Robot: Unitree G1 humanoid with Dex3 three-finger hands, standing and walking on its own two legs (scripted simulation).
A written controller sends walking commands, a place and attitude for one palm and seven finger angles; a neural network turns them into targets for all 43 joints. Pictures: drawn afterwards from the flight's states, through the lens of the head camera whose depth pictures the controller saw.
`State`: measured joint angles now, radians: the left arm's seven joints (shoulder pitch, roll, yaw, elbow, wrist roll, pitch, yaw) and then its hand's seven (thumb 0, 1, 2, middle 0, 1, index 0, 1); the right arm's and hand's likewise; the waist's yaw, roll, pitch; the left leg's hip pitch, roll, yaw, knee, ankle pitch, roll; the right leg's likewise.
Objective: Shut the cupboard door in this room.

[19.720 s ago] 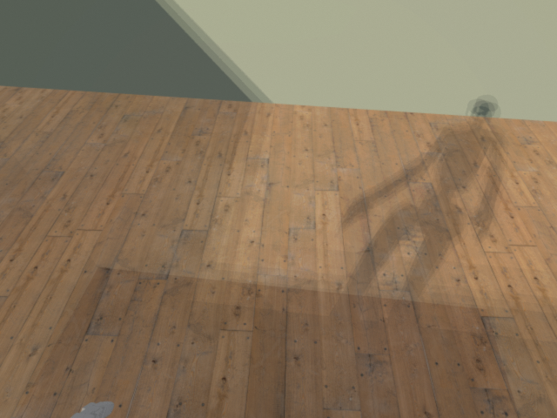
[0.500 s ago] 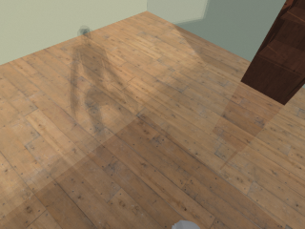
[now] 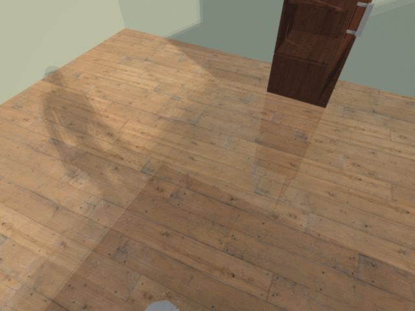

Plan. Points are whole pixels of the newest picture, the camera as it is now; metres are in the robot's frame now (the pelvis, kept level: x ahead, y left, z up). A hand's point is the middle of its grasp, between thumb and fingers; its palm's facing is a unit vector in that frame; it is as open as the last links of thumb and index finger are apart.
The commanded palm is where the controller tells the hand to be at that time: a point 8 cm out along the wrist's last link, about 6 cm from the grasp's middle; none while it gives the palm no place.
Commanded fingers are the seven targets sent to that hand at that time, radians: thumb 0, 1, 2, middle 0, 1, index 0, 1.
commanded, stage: turn or walk to find it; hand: left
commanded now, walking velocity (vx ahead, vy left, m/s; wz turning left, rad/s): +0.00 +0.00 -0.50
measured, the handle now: (359, 19) +1.23 -0.60 +0.00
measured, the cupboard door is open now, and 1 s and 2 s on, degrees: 84 84 84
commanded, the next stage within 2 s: stand and wait in 0.44 s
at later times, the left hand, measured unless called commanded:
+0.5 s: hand (125, 282) +0.21 +0.21 -0.17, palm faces -0.24 -0.94 -0.23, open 7.4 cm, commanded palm none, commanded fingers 0.00 0.90 0.90 -0.20 -0.30 -0.20 -0.30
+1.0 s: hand (163, 266) +0.25 +0.13 -0.18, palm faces -0.29 -0.94 -0.16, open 7.3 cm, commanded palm none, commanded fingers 0.00 0.90 0.90 -0.20 -0.30 -0.20 -0.30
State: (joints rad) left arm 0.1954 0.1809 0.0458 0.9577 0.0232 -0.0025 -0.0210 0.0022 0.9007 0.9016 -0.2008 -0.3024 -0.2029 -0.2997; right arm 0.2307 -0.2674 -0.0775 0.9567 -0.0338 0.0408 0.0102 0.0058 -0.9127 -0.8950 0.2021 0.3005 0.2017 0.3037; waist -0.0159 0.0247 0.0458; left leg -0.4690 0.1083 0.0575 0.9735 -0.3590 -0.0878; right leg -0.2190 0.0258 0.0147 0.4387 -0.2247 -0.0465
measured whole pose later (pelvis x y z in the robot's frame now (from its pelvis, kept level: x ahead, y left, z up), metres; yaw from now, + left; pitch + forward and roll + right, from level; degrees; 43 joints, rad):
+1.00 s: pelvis +0.12 +0.00 -0.01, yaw -19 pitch +0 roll -1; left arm 0.14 0.16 0.03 1.04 0.01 0.00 0.02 -0.01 0.92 0.90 -0.20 -0.30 -0.20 -0.30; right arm 0.23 -0.15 -0.03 1.07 -0.01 0.00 -0.03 0.00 -0.92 -0.89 0.20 0.30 0.20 0.30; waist -0.01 -0.01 0.04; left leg -0.25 0.07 0.07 0.57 -0.31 -0.02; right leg -0.26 0.01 -0.11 0.52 -0.26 -0.03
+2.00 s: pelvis +0.13 +0.00 +0.00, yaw -20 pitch -1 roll +0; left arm 0.29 0.13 0.00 1.16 0.01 -0.02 0.04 0.00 0.91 0.90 -0.20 -0.30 -0.20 -0.30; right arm 0.32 -0.12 -0.01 1.17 0.00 -0.03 -0.03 0.00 -0.91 -0.89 0.20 0.30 0.20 0.30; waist -0.01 0.00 0.02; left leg -0.13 0.03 0.11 0.38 -0.23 0.00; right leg -0.18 -0.03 -0.08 0.40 -0.21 -0.01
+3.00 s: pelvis +0.12 -0.01 +0.00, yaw -43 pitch +2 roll +1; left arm 0.24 0.23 0.06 0.94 0.03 0.03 0.00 0.00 0.90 0.90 -0.20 -0.30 -0.20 -0.30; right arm 0.05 -0.27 -0.06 0.91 -0.01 0.05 -0.03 0.00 -0.91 -0.90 0.20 0.30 0.20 0.30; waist 0.05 -0.01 0.09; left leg -0.42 0.04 -0.04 0.90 -0.41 -0.08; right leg -0.29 0.11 0.16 0.45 -0.17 -0.05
